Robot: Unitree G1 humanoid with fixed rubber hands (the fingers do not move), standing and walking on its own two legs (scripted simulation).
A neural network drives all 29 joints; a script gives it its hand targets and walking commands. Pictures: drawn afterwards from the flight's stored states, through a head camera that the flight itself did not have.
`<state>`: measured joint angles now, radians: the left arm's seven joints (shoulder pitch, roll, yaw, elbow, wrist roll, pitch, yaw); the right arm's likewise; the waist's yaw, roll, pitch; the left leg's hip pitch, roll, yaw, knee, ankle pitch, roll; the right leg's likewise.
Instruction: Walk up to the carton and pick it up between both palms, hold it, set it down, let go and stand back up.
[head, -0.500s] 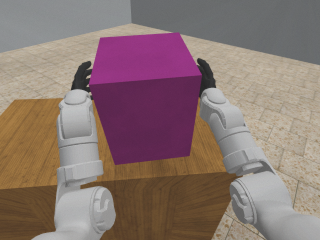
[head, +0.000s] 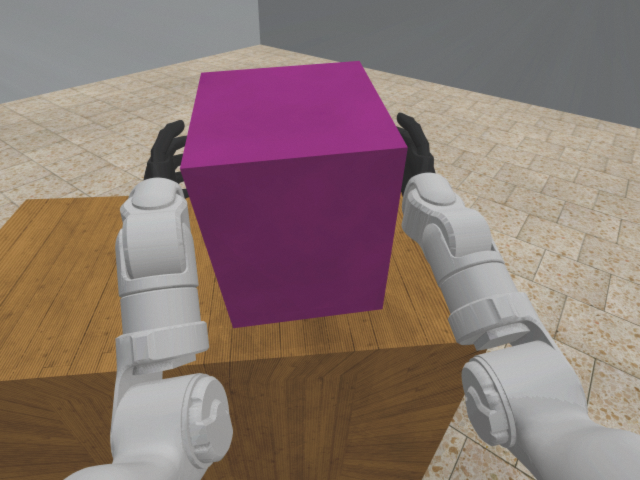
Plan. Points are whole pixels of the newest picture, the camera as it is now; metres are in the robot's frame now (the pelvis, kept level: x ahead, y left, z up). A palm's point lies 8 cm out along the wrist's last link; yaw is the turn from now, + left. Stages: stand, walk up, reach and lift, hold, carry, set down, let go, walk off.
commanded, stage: hold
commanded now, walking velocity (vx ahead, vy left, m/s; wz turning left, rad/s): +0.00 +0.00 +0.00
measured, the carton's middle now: (295, 195) +0.40 +0.01 +0.21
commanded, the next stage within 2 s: none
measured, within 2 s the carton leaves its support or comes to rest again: neither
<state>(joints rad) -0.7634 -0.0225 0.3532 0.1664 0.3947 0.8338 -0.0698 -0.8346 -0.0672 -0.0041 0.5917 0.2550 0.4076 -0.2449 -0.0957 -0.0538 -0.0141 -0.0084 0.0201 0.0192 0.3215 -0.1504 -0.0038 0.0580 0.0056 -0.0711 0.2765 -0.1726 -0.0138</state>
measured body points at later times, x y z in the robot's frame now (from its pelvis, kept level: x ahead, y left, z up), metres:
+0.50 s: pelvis +0.00 +0.00 +0.00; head -0.07 +0.02 +0.44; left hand +0.37 +0.16 +0.24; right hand +0.38 -0.14 +0.25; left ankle +0.03 +0.12 -0.75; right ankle +0.00 -0.11 -0.75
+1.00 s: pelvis +0.00 +0.00 +0.00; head -0.07 +0.03 +0.44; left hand +0.38 +0.16 +0.24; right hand +0.38 -0.14 +0.25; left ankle +0.03 +0.12 -0.75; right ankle +0.00 -0.11 -0.75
